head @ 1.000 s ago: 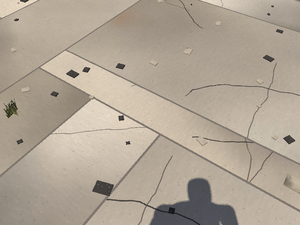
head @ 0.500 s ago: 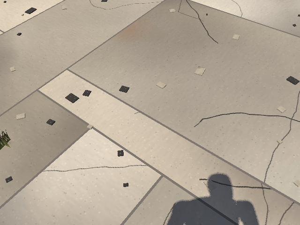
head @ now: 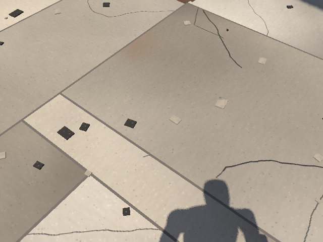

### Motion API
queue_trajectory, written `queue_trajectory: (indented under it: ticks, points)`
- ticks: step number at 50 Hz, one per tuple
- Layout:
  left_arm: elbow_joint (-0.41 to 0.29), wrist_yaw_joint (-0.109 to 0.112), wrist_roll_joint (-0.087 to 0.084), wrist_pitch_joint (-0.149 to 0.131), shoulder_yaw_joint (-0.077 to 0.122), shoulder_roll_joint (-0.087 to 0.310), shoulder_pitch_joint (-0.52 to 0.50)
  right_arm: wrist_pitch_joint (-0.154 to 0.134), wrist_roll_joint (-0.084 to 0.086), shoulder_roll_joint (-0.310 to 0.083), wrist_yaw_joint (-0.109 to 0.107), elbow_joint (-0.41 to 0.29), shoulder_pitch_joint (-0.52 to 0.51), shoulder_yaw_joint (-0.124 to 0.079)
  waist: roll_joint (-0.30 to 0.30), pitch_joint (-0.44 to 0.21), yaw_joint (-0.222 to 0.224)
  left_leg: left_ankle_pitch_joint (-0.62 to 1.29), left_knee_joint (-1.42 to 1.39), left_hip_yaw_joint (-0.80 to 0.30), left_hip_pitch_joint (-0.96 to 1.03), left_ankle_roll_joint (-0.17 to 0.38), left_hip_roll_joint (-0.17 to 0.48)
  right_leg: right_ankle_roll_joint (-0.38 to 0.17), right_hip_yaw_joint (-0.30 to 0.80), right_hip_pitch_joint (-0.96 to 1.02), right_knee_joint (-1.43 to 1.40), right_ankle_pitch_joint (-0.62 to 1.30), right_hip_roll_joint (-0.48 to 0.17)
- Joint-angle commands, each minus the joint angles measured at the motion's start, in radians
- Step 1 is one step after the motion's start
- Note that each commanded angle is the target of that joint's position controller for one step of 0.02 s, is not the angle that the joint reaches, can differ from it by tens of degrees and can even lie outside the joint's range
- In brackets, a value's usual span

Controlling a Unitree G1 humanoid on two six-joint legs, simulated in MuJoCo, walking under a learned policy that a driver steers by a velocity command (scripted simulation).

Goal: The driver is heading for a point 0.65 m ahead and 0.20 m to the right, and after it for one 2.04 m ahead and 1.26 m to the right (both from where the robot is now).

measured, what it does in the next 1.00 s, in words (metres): walks ahead: right foot, then left foot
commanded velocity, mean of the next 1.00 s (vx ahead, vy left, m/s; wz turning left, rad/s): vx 0.48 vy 0.00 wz -0.09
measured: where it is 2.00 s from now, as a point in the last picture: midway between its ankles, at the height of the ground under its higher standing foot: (175, 201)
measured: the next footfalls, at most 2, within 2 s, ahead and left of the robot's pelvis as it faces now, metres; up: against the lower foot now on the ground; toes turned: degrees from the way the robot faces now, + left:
right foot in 0.44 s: +0.41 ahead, -0.15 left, +0.00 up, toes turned -3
left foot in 0.98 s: +0.71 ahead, +0.08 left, +0.00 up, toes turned -6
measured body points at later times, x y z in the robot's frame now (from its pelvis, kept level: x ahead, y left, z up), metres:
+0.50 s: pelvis +0.27 -0.05 -0.01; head +0.31 -0.06 +0.44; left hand +0.46 +0.19 -0.11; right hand +0.24 -0.32 -0.16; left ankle +0.09 +0.08 -0.68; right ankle +0.38 -0.15 -0.73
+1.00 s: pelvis +0.53 -0.02 -0.01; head +0.57 -0.02 +0.44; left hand +0.52 +0.25 -0.15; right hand +0.74 -0.28 -0.10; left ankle +0.67 +0.08 -0.74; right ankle +0.38 -0.15 -0.72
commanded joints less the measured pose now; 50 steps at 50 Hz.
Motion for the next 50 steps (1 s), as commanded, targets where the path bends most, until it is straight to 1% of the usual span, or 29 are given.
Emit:
queue_trajectory:
  ticks: [1, 2, 3, 5, 7, 11, 16, 19, 20, 21, 22, 23, 24, 25, 26, 27, 28, 29, 31, 33, 36, 40, 43, 44, 46, 47, 48, 49, 50]
  points:
    - [-0.065, 0.010, 0.007, 0.000, 0.029, 0.075, 0.012, -0.013, -0.014, -0.071, 0.004, -0.021, 0.043, -0.011, 0.101, -0.079, 0.006, 0.097, -0.297, -0.322, 0.223, 0.167, 0.263, -0.008, 0.047, -0.209, -0.010, 0.104, -0.110]
    - [-0.063, 0.011, 0.007, 0.011, 0.027, 0.056, 0.024, -0.016, -0.010, -0.081, 0.002, -0.009, 0.060, -0.013, 0.100, -0.067, 0.014, 0.120, -0.318, -0.291, 0.195, 0.176, 0.256, -0.003, 0.039, -0.200, -0.038, 0.113, -0.115]
    - [-0.068, 0.013, 0.009, 0.018, 0.028, 0.052, 0.011, -0.018, -0.009, -0.097, -0.002, 0.000, 0.075, -0.017, 0.095, -0.048, 0.018, 0.140, -0.337, -0.266, 0.178, 0.182, 0.254, 0.004, 0.034, -0.215, -0.070, 0.135, -0.120]
    - [-0.095, 0.016, 0.017, 0.025, 0.033, 0.060, -0.064, -0.017, -0.008, -0.126, -0.016, 0.014, 0.107, -0.024, 0.076, -0.016, 0.008, 0.169, -0.362, -0.238, 0.188, 0.186, 0.256, 0.024, 0.030, -0.287, -0.164, 0.222, -0.126]
    - [-0.118, 0.014, 0.021, 0.023, 0.034, 0.057, -0.136, -0.009, -0.006, -0.131, -0.027, 0.027, 0.140, -0.023, 0.071, -0.002, -0.010, 0.184, -0.370, -0.209, 0.220, 0.172, 0.247, 0.036, 0.026, -0.336, -0.274, 0.325, -0.124]
    - [-0.152, 0.000, 0.016, 0.015, 0.024, 0.036, -0.268, -0.001, 0.004, -0.138, -0.037, 0.048, 0.198, -0.021, 0.081, 0.024, -0.050, 0.172, -0.376, -0.141, 0.252, 0.136, 0.216, 0.037, -0.010, -0.306, -0.494, 0.481, -0.087]
    - [-0.201, -0.027, 0.005, 0.005, 0.013, 0.037, -0.403, 0.017, 0.011, -0.148, -0.040, 0.092, 0.278, -0.026, 0.083, 0.066, -0.092, 0.176, -0.324, -0.140, 0.394, 0.134, 0.266, 0.022, -0.026, -0.330, -0.629, 0.431, -0.058]
    - [-0.214, -0.043, 0.002, -0.005, 0.018, 0.061, -0.391, 0.030, 0.015, -0.164, -0.046, 0.101, 0.267, -0.036, 0.104, 0.052, -0.060, 0.293, -0.251, -0.147, 0.459, 0.113, 0.302, -0.015, -0.036, -0.266, -0.676, 0.329, -0.036]
    - [-0.203, -0.043, 0.003, -0.008, 0.027, 0.082, -0.338, 0.034, 0.016, -0.174, -0.047, 0.097, 0.246, -0.039, 0.118, 0.019, -0.026, 0.429, -0.195, -0.137, 0.459, 0.102, 0.296, -0.031, -0.057, -0.173, -0.687, 0.302, -0.010]
    - [-0.170, -0.040, 0.007, -0.009, 0.045, 0.111, -0.226, 0.038, 0.017, -0.173, -0.047, 0.091, 0.218, -0.038, 0.119, -0.047, 0.038, 0.589, -0.071, -0.105, 0.437, 0.082, 0.263, -0.054, -0.089, -0.010, -0.708, 0.309, 0.026]
    - [-0.114, -0.033, 0.011, -0.009, 0.071, 0.165, -0.045, 0.040, 0.011, -0.145, -0.047, 0.080, 0.209, -0.027, 0.093, -0.162, 0.110, 0.588, 0.142, -0.064, 0.328, 0.051, 0.206, -0.091, -0.063, 0.258, -0.689, 0.338, 0.008]
    - [-0.084, -0.025, 0.032, -0.006, 0.095, 0.262, 0.118, 0.029, -0.003, -0.066, -0.041, 0.057, 0.283, -0.001, -0.083, -0.331, 0.116, 0.243, 0.532, -0.010, -0.028, -0.011, 0.092, -0.214, 0.290, 0.666, -0.683, 0.297, -0.247]
    - [-0.070, -0.028, 0.019, -0.001, 0.085, 0.241, 0.148, 0.004, 0.006, -0.010, -0.034, 0.070, 0.322, 0.019, -0.256, -0.431, 0.101, -0.399, 0.778, -0.099, -0.272, -0.038, -0.033, -0.308, 0.680, 0.816, -0.852, 0.165, -0.379]
    - [-0.080, -0.029, 0.013, -0.002, 0.061, 0.171, 0.090, -0.016, 0.031, -0.117, -0.028, 0.056, 0.245, -0.009, -0.173, -0.328, 0.107, -0.391, 0.875, -0.186, -0.373, -0.014, 0.034, -0.257, 0.614, 0.732, -0.881, 0.094, -0.342]
    - [-0.102, -0.026, 0.016, -0.002, 0.049, 0.134, 0.002, -0.026, 0.046, -0.142, -0.027, 0.028, 0.157, -0.014, -0.119, -0.207, 0.087, -0.309, 0.866, -0.156, -0.397, 0.002, 0.086, -0.219, 0.464, 0.586, -0.897, 0.136, -0.308]
    - [-0.112, -0.029, 0.024, -0.003, 0.040, 0.109, -0.072, -0.025, 0.037, -0.132, -0.033, 0.022, 0.115, -0.017, -0.037, -0.125, 0.054, -0.223, 0.800, -0.133, -0.358, 0.000, 0.131, -0.199, 0.355, 0.427, -0.935, 0.220, -0.268]
    - [-0.116, -0.032, 0.031, -0.008, 0.031, 0.079, -0.113, -0.013, 0.023, -0.125, -0.040, 0.024, 0.113, -0.026, -0.034, -0.087, 0.019, -0.173, 0.732, -0.137, -0.300, 0.000, 0.164, -0.181, 0.281, 0.323, -0.966, 0.273, -0.231]
    - [-0.111, -0.036, 0.036, -0.010, 0.027, 0.066, -0.125, 0.002, 0.019, -0.101, -0.041, 0.030, 0.138, -0.026, -0.049, -0.072, -0.008, -0.143, 0.699, -0.139, -0.244, -0.002, 0.178, -0.175, 0.238, 0.258, -0.998, 0.286, -0.209]
    - [-0.092, -0.034, 0.031, -0.015, 0.030, 0.081, -0.101, 0.024, 0.016, -0.066, -0.045, 0.037, 0.157, -0.024, -0.049, -0.050, -0.026, -0.113, 0.641, -0.127, -0.221, -0.015, 0.185, -0.189, 0.182, 0.200, -1.043, 0.326, -0.195]
    - [-0.076, -0.022, 0.032, -0.017, 0.038, 0.112, -0.068, 0.031, 0.009, -0.073, -0.048, 0.014, 0.094, -0.028, -0.031, -0.017, -0.022, -0.031, 0.551, -0.124, -0.286, -0.033, 0.192, -0.198, 0.148, 0.202, -1.071, 0.362, -0.195]
    - [-0.056, -0.006, 0.025, -0.008, 0.037, 0.118, -0.011, 0.026, -0.003, -0.071, -0.045, -0.026, -0.024, -0.031, -0.021, 0.009, 0.005, 0.124, 0.373, -0.117, -0.339, -0.055, 0.182, -0.181, 0.116, 0.230, -1.083, 0.387, -0.174]
    - [-0.035, 0.005, 0.012, 0.002, 0.041, 0.134, 0.054, 0.013, 0.005, -0.054, -0.034, -0.064, -0.166, -0.022, -0.029, 0.034, 0.045, 0.245, 0.149, -0.092, -0.279, -0.073, 0.125, -0.158, 0.091, 0.240, -1.070, 0.352, -0.145]
    - [-0.016, 0.010, 0.004, 0.012, 0.045, 0.135, 0.100, 0.001, 0.013, -0.057, -0.019, -0.090, -0.244, -0.015, -0.040, 0.051, 0.067, 0.224, 0.061, -0.096, -0.251, -0.076, 0.102, -0.157, 0.118, 0.288, -1.021, 0.332, -0.165]
    - [-0.013, 0.014, 0.004, 0.018, 0.046, 0.136, 0.100, -0.005, 0.012, -0.065, -0.015, -0.099, -0.258, -0.015, -0.044, 0.059, 0.063, 0.207, 0.029, -0.102, -0.235, -0.071, 0.093, -0.147, 0.127, 0.304, -0.983, 0.380, -0.168]
    - [-0.017, 0.023, 0.005, 0.034, 0.056, 0.155, 0.085, -0.016, 0.005, -0.103, -0.013, -0.099, -0.218, -0.027, -0.077, 0.027, 0.029, 0.158, -0.016, -0.104, -0.150, -0.055, 0.067, -0.113, 0.153, 0.335, -0.880, 0.520, -0.169]
    - [-0.027, 0.025, 0.004, 0.041, 0.060, 0.157, 0.066, -0.021, 0.001, -0.125, -0.016, -0.084, -0.157, -0.036, -0.090, -0.011, -0.003, 0.161, -0.040, -0.093, -0.063, -0.041, 0.052, -0.091, 0.155, 0.338, -0.807, 0.598, -0.153]
    - [-0.045, 0.026, 0.004, 0.045, 0.055, 0.137, 0.044, -0.025, -0.009, -0.160, -0.023, -0.051, -0.045, -0.052, -0.077, -0.084, -0.053, 0.240, -0.071, -0.078, 0.103, -0.016, 0.052, -0.056, 0.131, 0.305, -0.678, 0.656, -0.094]
    - [-0.089, 0.027, 0.016, 0.044, 0.040, 0.093, 0.019, -0.029, -0.033, -0.231, -0.032, -0.033, 0.100, -0.068, 0.015, -0.238, -0.101, 0.533, 0.006, -0.195, 0.396, 0.042, 0.208, -0.011, 0.085, 0.140, -0.420, 0.451, -0.016]
    - [-0.080, 0.025, 0.033, 0.038, 0.012, -0.020, 0.190, -0.010, -0.035, -0.275, -0.037, -0.036, 0.136, -0.070, 0.292, -0.396, -0.033, 0.878, 0.081, -0.462, 0.747, 0.174, 0.487, 0.057, 0.009, -0.191, -0.074, -0.302, 0.120]
Velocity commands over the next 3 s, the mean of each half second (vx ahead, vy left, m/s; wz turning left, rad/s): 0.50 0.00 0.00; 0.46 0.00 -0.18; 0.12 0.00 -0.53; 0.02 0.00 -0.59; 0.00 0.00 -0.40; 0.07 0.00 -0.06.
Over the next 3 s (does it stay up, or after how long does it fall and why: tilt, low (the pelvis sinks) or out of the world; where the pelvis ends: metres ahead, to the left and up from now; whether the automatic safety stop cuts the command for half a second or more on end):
stays up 0.62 -0.10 -0.01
